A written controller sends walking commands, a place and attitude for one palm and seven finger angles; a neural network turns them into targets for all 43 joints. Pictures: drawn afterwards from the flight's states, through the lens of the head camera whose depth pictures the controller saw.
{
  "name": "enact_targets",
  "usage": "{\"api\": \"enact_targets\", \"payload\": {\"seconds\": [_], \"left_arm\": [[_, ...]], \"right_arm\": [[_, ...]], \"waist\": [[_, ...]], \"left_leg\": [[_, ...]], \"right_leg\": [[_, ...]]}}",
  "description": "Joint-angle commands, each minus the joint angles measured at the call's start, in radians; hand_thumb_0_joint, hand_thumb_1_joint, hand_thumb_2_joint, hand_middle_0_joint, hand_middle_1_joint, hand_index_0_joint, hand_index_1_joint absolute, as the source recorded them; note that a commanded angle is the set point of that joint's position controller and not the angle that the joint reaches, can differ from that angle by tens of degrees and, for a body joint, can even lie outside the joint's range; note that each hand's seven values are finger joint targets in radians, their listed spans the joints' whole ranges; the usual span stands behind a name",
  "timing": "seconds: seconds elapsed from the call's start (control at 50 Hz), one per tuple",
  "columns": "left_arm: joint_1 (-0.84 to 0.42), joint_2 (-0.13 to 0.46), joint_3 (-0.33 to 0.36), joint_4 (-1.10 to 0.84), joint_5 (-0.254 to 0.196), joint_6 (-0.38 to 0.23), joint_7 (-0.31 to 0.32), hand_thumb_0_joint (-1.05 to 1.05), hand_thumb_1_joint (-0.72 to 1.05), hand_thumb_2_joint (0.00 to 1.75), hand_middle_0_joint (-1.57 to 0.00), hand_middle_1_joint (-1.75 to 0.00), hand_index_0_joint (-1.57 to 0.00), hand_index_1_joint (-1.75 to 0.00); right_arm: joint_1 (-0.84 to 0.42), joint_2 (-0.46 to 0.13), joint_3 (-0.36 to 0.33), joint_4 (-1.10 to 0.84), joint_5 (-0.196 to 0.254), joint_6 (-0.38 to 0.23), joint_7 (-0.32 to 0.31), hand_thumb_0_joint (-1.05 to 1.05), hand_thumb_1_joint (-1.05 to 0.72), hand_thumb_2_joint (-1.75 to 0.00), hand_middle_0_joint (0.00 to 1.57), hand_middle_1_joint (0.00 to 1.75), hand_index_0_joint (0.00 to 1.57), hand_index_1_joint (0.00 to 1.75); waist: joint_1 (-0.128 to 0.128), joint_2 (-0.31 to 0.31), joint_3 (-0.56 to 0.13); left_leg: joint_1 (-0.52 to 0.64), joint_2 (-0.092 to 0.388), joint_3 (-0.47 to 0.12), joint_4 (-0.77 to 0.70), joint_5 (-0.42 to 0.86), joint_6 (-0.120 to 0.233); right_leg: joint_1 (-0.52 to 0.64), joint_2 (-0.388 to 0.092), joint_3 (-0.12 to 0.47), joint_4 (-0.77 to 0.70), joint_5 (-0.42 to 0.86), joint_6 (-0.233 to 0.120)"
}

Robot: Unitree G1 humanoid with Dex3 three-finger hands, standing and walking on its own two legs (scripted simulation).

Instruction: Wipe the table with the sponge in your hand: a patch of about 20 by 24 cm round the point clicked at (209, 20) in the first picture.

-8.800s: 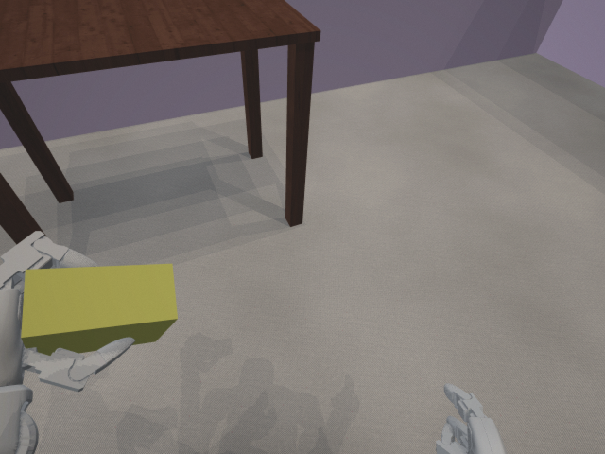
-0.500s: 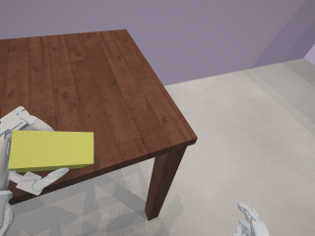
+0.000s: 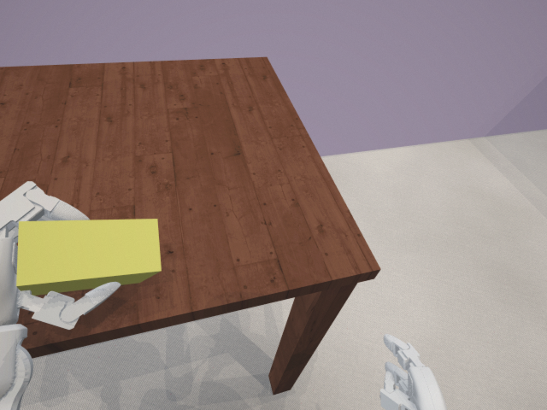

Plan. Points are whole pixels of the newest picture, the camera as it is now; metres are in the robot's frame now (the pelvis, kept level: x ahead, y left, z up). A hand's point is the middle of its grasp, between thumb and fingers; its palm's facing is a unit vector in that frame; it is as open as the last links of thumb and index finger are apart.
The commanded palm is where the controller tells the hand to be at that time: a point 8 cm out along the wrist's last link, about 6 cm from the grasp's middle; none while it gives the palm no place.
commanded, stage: come to a stop and stand still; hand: left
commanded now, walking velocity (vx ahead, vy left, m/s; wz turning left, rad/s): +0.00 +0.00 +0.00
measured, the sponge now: (110, 256) +0.23 +0.23 +0.14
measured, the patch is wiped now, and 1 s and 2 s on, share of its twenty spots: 0.00 0.00 0.00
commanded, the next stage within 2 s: look again from close up in 0.48 s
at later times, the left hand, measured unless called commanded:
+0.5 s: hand (113, 220) +0.27 +0.23 +0.16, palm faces +0.38 -0.83 -0.41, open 10.0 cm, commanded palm +0.21 +0.26 +0.18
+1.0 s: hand (107, 231) +0.25 +0.23 +0.16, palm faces +0.38 -0.85 -0.35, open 10.0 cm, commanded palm +0.20 +0.27 +0.18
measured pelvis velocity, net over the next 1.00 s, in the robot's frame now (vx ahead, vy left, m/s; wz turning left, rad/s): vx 0.04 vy -0.01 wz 0.00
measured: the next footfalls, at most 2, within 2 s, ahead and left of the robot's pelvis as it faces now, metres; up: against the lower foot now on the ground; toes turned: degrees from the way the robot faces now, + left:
none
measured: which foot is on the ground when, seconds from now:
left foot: down 0.00-1.00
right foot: down 0.00-1.00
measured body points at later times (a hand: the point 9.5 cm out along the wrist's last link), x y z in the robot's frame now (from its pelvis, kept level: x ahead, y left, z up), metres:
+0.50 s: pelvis +0.05 -0.02 +0.00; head +0.08 +0.00 +0.45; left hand +0.24 +0.27 +0.18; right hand +0.23 -0.24 -0.07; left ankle +0.04 +0.07 -0.74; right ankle +0.02 -0.14 -0.74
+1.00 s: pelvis +0.04 -0.01 +0.00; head +0.05 +0.00 +0.45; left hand +0.23 +0.28 +0.18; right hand +0.21 -0.25 -0.07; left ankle +0.04 +0.07 -0.74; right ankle +0.02 -0.14 -0.74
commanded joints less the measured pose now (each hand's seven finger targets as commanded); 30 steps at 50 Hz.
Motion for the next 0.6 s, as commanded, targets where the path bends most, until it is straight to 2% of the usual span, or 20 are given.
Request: {"api": "enact_targets", "payload": {"seconds": [0.0,0.08,0.1,0.12,0.18,0.2,0.22,0.26,0.28,0.3,0.32,0.4,0.42,0.48,0.5,0.58], "left_arm": [[-0.088,0.147,0.059,-0.244,-0.018,-0.063,0.018,0.0,0.1,1.3,-1.2,-1.6,-1.2,-1.6],[-0.051,0.186,0.096,-0.267,-0.028,-0.056,0.028,0.0,0.1,1.3,-1.2,-1.6,-1.2,-1.6],[-0.037,0.171,0.086,-0.269,-0.034,-0.054,0.027,0.0,0.1,1.3,-1.2,-1.6,-1.2,-1.6],[-0.032,0.18,0.09,-0.287,-0.038,-0.055,0.026,0.0,0.1,1.3,-1.2,-1.6,-1.2,-1.6],[0.013,0.204,0.123,-0.302,-0.042,-0.049,0.032,0.0,0.1,1.3,-1.2,-1.6,-1.2,-1.6],[0.026,0.188,0.107,-0.301,-0.047,-0.048,0.029,0.0,0.1,1.3,-1.2,-1.6,-1.2,-1.6],[0.042,0.203,0.123,-0.306,-0.049,-0.047,0.03,0.0,0.1,1.3,-1.2,-1.6,-1.2,-1.6],[0.064,0.199,0.123,-0.306,-0.055,-0.043,0.029,0.0,0.1,1.3,-1.2,-1.6,-1.2,-1.6],[0.079,0.209,0.136,-0.302,-0.054,-0.039,0.034,0.0,0.1,1.3,-1.2,-1.6,-1.2,-1.6],[0.085,0.187,0.116,-0.289,-0.058,-0.036,0.032,0.0,0.1,1.3,-1.2,-1.6,-1.2,-1.6],[0.081,0.202,0.127,-0.299,-0.06,-0.035,0.033,0.0,0.1,1.3,-1.2,-1.6,-1.2,-1.6],[0.073,0.186,0.112,-0.273,-0.06,-0.026,0.036,0.0,0.1,1.3,-1.2,-1.6,-1.2,-1.6],[0.067,0.199,0.119,-0.278,-0.061,-0.023,0.037,0.0,0.1,1.3,-1.2,-1.6,-1.2,-1.6],[0.045,0.198,0.114,-0.272,-0.058,-0.015,0.041,0.0,0.1,1.3,-1.2,-1.6,-1.2,-1.6],[0.051,0.178,0.097,-0.255,-0.06,-0.013,0.04,0.0,0.1,1.3,-1.2,-1.6,-1.2,-1.6],[0.02,0.19,0.1,-0.268,-0.056,-0.008,0.045,0.0,0.1,1.3,-1.2,-1.6,-1.2,-1.6]], "right_arm": [[-0.076,-0.154,-0.063,-0.154,0.012,-0.044,-0.018,0.0,-0.9,-0.9,0.2,0.3,0.2,0.3],[-0.088,-0.153,-0.066,-0.156,0.016,-0.031,-0.023,0.0,-0.9,-0.9,0.2,0.3,0.2,0.3],[-0.078,-0.156,-0.068,-0.16,0.015,-0.022,-0.022,0.0,-0.9,-0.9,0.2,0.3,0.2,0.3],[-0.082,-0.157,-0.071,-0.168,0.019,-0.018,-0.023,0.0,-0.9,-0.9,0.2,0.3,0.2,0.3],[-0.09,-0.155,-0.074,-0.168,0.023,-0.003,-0.027,0.0,-0.9,-0.9,0.2,0.3,0.2,0.3],[-0.079,-0.157,-0.074,-0.172,0.022,0.007,-0.027,0.0,-0.9,-0.9,0.2,0.3,0.2,0.3],[-0.08,-0.157,-0.078,-0.179,0.023,0.013,-0.027,0.0,-0.9,-0.9,0.2,0.3,0.2,0.3],[-0.08,-0.157,-0.079,-0.184,0.026,0.021,-0.027,0.0,-0.9,-0.9,0.2,0.3,0.2,0.3],[-0.089,-0.154,-0.077,-0.179,0.028,0.023,-0.031,0.0,-0.9,-0.9,0.2,0.3,0.2,0.3],[-0.078,-0.158,-0.077,-0.179,0.026,0.029,-0.031,0.0,-0.9,-0.9,0.2,0.3,0.2,0.3],[-0.079,-0.159,-0.08,-0.184,0.028,0.032,-0.032,0.0,-0.9,-0.9,0.2,0.3,0.2,0.3],[-0.081,-0.16,-0.077,-0.177,0.027,0.041,-0.04,0.0,-0.9,-0.9,0.2,0.3,0.2,0.3],[-0.083,-0.161,-0.079,-0.182,0.029,0.043,-0.041,0.0,-0.9,-0.9,0.2,0.3,0.2,0.3],[-0.101,-0.157,-0.075,-0.176,0.031,0.044,-0.046,0.0,-0.9,-0.9,0.2,0.3,0.2,0.3],[-0.089,-0.157,-0.075,-0.176,0.027,0.047,-0.048,0.0,-0.9,-0.9,0.2,0.3,0.2,0.3],[-0.107,-0.156,-0.075,-0.173,0.029,0.045,-0.051,0.0,-0.9,-0.9,0.2,0.3,0.2,0.3]], "waist": [[-0.038,0.099,-0.132],[-0.035,0.098,-0.188],[-0.037,0.095,-0.2],[-0.036,0.119,-0.206],[-0.037,0.123,-0.24],[-0.039,0.126,-0.234],[-0.038,0.126,-0.24],[-0.041,0.1,-0.242],[-0.041,0.11,-0.243],[-0.043,0.097,-0.235],[-0.042,0.095,-0.23],[-0.045,0.092,-0.214],[-0.044,0.091,-0.213],[-0.044,0.081,-0.208],[-0.045,0.064,-0.202],[-0.044,0.082,-0.191]], "left_leg": [[-0.008,0.113,-0.112,-0.188,-0.103,-0.031],[0.076,0.1,-0.08,-0.135,0.129,-0.046],[0.084,0.105,-0.084,-0.126,0.191,-0.047],[0.097,0.106,-0.082,-0.118,0.241,-0.049],[0.148,0.109,-0.072,-0.09,0.369,-0.061],[0.143,0.114,-0.073,-0.085,0.4,-0.059],[0.148,0.116,-0.069,-0.073,0.427,-0.06],[0.143,0.115,-0.066,-0.06,0.434,-0.058],[0.16,0.112,-0.062,-0.06,0.449,-0.062],[0.148,0.116,-0.063,-0.063,0.439,-0.058],[0.143,0.119,-0.067,-0.065,0.435,-0.058],[0.136,0.118,-0.064,-0.074,0.408,-0.054],[0.132,0.118,-0.064,-0.068,0.408,-0.05],[0.138,0.111,-0.061,-0.072,0.36,-0.047],[0.128,0.112,-0.061,-0.073,0.344,-0.042],[0.126,0.106,-0.065,-0.089,0.278,-0.039]], "right_leg": [[0.071,-0.029,0.044,-0.05,0.049,-0.049],[0.085,-0.046,0.046,-0.042,0.185,-0.054],[0.101,-0.048,0.031,-0.03,0.217,-0.052],[0.104,-0.049,0.032,-0.021,0.243,-0.052],[0.103,-0.05,0.022,-0.001,0.305,-0.053],[0.106,-0.051,0.006,0.004,0.309,-0.05],[0.111,-0.054,0.006,0.006,0.333,-0.05],[0.122,-0.061,0.014,0.006,0.366,-0.053],[0.109,-0.059,0.017,0.009,0.369,-0.053],[0.11,-0.06,0.009,0.009,0.356,-0.051],[0.111,-0.061,0.014,0.01,0.356,-0.051],[0.103,-0.062,0.015,0.009,0.339,-0.05],[0.111,-0.066,0.022,0.005,0.358,-0.05],[0.101,-0.072,0.045,-0.01,0.348,-0.052],[0.105,-0.076,0.036,-0.015,0.34,-0.051],[0.094,-0.079,0.064,-0.035,0.298,-0.054]]}}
